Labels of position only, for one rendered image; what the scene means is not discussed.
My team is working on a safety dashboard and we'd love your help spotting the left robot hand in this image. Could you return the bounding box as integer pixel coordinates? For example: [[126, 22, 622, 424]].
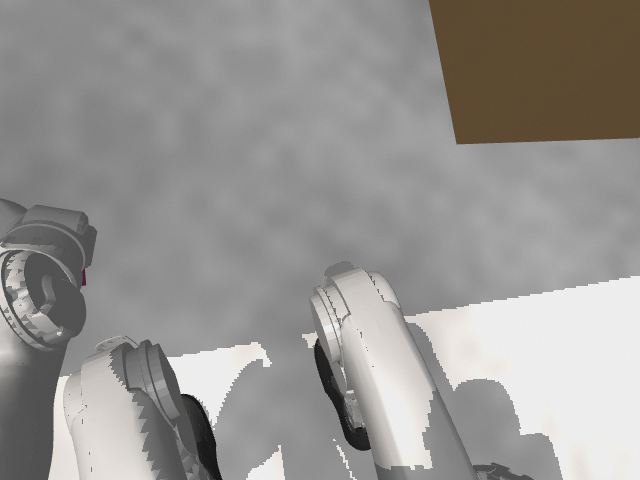
[[0, 198, 28, 239]]

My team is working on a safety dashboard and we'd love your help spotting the right robot hand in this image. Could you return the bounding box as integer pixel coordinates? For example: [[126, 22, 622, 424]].
[[472, 462, 534, 480]]

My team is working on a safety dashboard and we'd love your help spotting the left robot arm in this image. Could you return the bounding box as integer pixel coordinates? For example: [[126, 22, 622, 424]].
[[0, 205, 97, 480]]

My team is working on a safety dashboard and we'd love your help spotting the left robot foot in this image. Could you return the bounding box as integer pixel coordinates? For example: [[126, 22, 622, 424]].
[[181, 394, 222, 480]]

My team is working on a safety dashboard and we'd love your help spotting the right robot foot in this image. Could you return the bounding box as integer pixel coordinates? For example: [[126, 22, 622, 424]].
[[314, 338, 371, 451]]

